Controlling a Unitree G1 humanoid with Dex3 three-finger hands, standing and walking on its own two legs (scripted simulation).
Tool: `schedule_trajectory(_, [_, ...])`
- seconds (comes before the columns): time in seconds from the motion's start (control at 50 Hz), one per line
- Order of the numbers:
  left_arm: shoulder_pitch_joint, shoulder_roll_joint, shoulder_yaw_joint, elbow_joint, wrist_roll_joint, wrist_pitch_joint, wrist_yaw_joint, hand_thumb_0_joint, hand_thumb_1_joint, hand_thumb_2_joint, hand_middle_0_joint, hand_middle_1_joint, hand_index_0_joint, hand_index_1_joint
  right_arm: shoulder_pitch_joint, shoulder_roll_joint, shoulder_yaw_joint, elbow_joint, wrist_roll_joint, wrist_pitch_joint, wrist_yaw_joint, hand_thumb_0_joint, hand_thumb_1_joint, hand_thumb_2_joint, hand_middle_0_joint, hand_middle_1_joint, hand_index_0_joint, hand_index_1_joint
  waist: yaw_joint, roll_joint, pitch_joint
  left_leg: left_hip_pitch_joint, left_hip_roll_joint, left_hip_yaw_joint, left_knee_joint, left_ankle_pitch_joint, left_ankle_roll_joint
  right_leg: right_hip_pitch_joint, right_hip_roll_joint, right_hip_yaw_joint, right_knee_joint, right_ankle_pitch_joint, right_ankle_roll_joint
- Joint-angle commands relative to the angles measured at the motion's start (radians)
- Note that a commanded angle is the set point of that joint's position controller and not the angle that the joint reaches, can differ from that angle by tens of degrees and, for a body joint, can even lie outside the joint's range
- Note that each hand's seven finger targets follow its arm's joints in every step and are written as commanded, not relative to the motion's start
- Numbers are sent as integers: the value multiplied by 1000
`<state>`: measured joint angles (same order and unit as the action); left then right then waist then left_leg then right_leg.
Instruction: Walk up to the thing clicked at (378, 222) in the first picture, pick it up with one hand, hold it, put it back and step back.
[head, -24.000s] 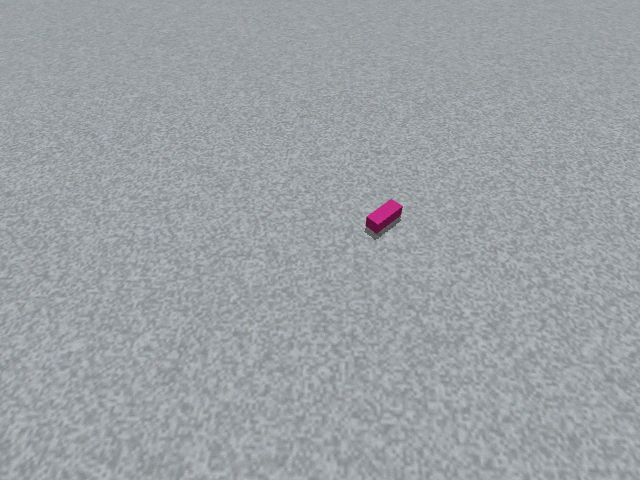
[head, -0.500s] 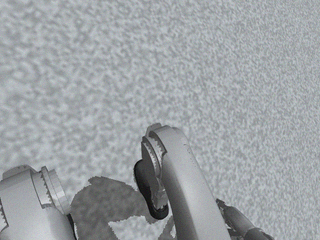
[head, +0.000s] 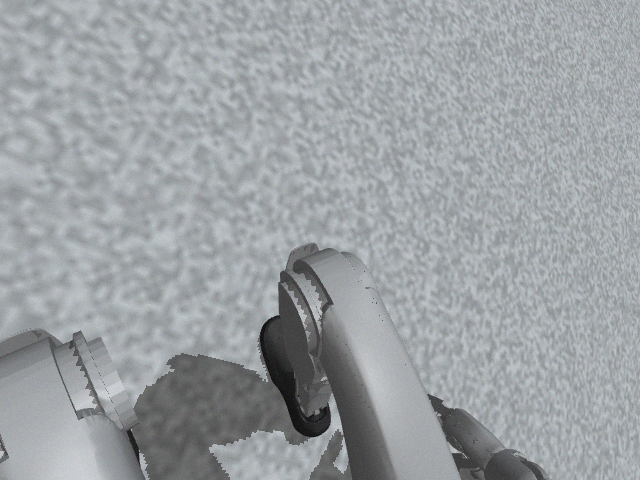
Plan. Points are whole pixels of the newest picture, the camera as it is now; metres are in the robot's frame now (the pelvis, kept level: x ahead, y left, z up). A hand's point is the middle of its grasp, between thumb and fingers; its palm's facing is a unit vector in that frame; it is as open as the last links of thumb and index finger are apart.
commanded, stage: rest palm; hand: left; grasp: from above
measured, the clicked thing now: out of the picture +0.46 +0.37 -0.27
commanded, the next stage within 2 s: close in 0.32 s
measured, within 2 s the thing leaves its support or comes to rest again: neither
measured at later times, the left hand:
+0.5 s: hand out of the picture +0.44 +0.36 -0.25, palm faces -0.44 -0.17 -0.88, open 14.1 cm
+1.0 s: hand out of the picture +0.44 +0.36 -0.24, palm faces -0.44 -0.15 -0.89, open 13.1 cm
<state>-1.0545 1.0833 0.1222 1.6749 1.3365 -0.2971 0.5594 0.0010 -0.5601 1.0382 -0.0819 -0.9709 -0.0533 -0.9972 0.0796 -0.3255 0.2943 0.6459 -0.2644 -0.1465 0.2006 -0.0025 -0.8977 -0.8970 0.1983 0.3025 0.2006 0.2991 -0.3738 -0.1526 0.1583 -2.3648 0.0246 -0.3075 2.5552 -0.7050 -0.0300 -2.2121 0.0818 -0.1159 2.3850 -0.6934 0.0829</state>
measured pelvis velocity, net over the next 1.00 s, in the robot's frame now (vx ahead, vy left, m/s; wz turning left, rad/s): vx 0.00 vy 0.00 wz -0.01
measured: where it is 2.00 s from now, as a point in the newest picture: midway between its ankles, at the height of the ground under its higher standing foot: (221, 440)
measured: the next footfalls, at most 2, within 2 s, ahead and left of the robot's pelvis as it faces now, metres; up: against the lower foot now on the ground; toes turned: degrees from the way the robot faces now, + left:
none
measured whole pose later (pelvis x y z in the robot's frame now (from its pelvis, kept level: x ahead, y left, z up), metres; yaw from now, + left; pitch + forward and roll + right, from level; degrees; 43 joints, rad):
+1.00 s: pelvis +0.00 +0.00 +0.00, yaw -1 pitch +27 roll -15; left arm -1.06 1.11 0.11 1.70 1.31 -0.29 0.55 0.00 -0.34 0.88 -0.17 -0.98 -0.18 -0.97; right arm 0.06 -0.34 0.33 0.63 -0.27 -0.17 0.20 0.00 -0.89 -0.89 0.20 0.30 0.20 0.30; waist -0.38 -0.16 0.18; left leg -2.36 0.03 -0.31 2.56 -0.70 -0.02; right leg -2.21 0.08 -0.12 2.38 -0.68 0.09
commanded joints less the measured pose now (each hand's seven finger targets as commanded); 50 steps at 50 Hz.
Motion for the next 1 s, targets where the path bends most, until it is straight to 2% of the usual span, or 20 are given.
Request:
schedule_trajectory(0.0, [-243,262,29,-88,-24,21,57,0,-575,1033,-65,-964,-41,-987,165,-337,-91,5,4,-9,-10,0,-898,-904,199,300,199,300,-26,561,-629,545,32,139,-259,239,26,279,22,-167,-180,289,-91])
schedule_trajectory(0.1, [-237,255,4,-63,-28,45,54,0,-569,1028,-68,-977,-47,-997,167,-338,-84,2,-1,-22,-11,0,-901,-905,199,300,199,300,-39,547,-612,511,31,149,-252,193,35,308,26,-153,-205,267,-87])
schedule_trajectory(0.18, [-243,272,21,-80,-52,54,45,0,-553,1010,-65,-988,-51,-1001,170,-348,-85,8,4,-33,-10,0,-899,-904,199,300,199,300,-38,566,-638,543,36,131,-254,213,29,297,22,-165,-186,273,-89])
schedule_trajectory(0.2, [-256,252,6,-99,-55,52,38,0,-556,1007,-67,-986,-52,-999,172,-346,-84,3,3,-37,-6,0,-903,-905,199,300,199,300,-38,573,-633,551,34,131,-255,221,26,284,20,-165,-176,278,-90])
schedule_trajectory(0.24, [-227,286,36,-89,-52,54,34,0,-555,1022,-74,-983,-56,-1000,181,-350,-87,11,4,-34,-5,0,-901,-905,199,300,199,300,-35,579,-640,562,39,128,-254,242,25,303,24,-166,-179,289,-90])
schedule_trajectory(0.28, [-220,281,40,-91,-64,50,30,0,-550,1015,-71,-986,-55,-1001,170,-347,-84,4,6,-31,-7,0,-899,-904,199,300,199,300,-29,569,-657,557,37,129,-251,250,25,318,23,-165,-183,298,-90])
schedule_trajectory(0.3, [-252,232,-1,-132,-62,46,22,0,-564,1025,-70,-985,-50,-1003,173,-339,-83,-1,4,-33,-3,0,-901,-905,199,300,199,300,-40,593,-641,569,36,135,-248,265,23,313,22,-163,-182,312,-89])
schedule_trajectory(0.32, [-232,251,18,-98,-66,45,20,0,-557,1008,-65,-992,-50,-1006,169,-338,-84,16,1,-33,-1,0,-901,-905,199,300,199,300,-35,605,-630,567,39,132,-255,243,21,304,23,-165,-183,291,-92])
schedule_trajectory(0.4, [-206,279,38,-133,-61,35,10,0,-543,1066,-81,-1003,-58,-1025,175,-340,-83,15,3,-27,1,0,-898,-904,199,300,199,300,-27,594,-650,572,39,131,-247,281,22,328,26,-164,-184,316,-89])
schedule_trajectory(0.42, [-206,267,33,-123,-61,33,10,0,-495,986,-76,-1009,-77,-1007,179,-346,-87,9,4,-25,1,0,-890,-899,200,300,200,300,-33,587,-638,569,37,131,-249,284,22,322,22,-165,-182,319,-90])
schedule_trajectory(0.48, [-218,250,10,-127,-57,22,5,0,-466,952,-92,-1011,-98,-1003,168,-343,-85,2,0,-23,3,0,-892,-900,200,300,200,300,-40,571,-609,534,36,136,-243,239,29,317,24,-160,-193,296,-87])
schedule_trajectory(0.54, [-229,299,44,-142,-57,15,13,0,-456,955,-97,-1006,-102,-1000,171,-345,-86,12,7,-17,-3,0,-890,-899,200,300,200,300,-25,571,-641,544,38,133,-246,242,27,324,24,-162,-195,293,-89])
schedule_trajectory(0.56, [-230,258,18,-137,-54,14,12,0,-457,951,-90,-1011,-97,-1002,176,-347,-87,4,1,-18,-1,0,-889,-899,200,300,200,300,-41,575,-637,560,37,131,-248,258,26,324,22,-166,-190,305,-88])
schedule_trajectory(0.62, [-246,244,0,-134,-51,11,13,0,-446,932,-96,-1012,-107,-1000,165,-343,-89,9,3,-18,-1,0,-893,-900,200,300,200,300,-41,592,-629,572,39,126,-254,256,21,295,21,-172,-182,302,-91])
schedule_trajectory(0.68, [-205,259,12,-71,-37,22,10,0,-413,920,-114,-995,-125,-982,186,-339,-74,15,0,-12,2,0,-888,-898,200,300,200,300,-46,563,-617,568,40,120,-250,282,24,305,23,-172,-181,316,-87])
schedule_trajectory(0.72, [-273,267,0,-149,-44,14,16,0,-402,908,-126,-991,-139,-977,159,-349,-82,-8,4,-11,-4,0,-890,-899,200,300,200,300,-35,599,-636,576,38,127,-262,274,21,305,20,-166,-188,313,-91])
schedule_trajectory(0.76, [-235,241,-11,-83,-41,24,16,0,-390,893,-131,-999,-147,-982,160,-345,-78,1,-1,-12,-3,0,-892,-900,200,300,200,300,-41,591,-597,572,40,123,-266,262,19,283,21,-173,-180,301,-93])
schedule_trajectory(0.84, [-201,273,6,-50,-37,22,22,0,-350,868,-149,-984,-170,-961,152,-351,-72,-7,-1,-10,-8,0,-888,-898,200,300,200,300,-34,556,-596,542,39,124,-265,224,24,299,23,-171,-187,275,-91])
schedule_trajectory(0.9, [-264,276,8,-111,-49,14,23,0,-319,851,-174,-970,-195,-946,152,-351,-72,-6,-1,-16,-10,0,-890,-898,200,300,200,300,-41,572,-616,546,39,123,-262,223,23,296,20,-170,-185,276,-90])
schedule_trajectory(0.98, [-255,287,9,-120,-43,9,34,0,-275,813,-207,-936,-230,-911,158,-357,-68,-12,-4,-24,-11,0,-888,-898,200,300,200,300,-44,559,-609,533,37,130,-249,217,28,302,21,-169,-189,280,-84])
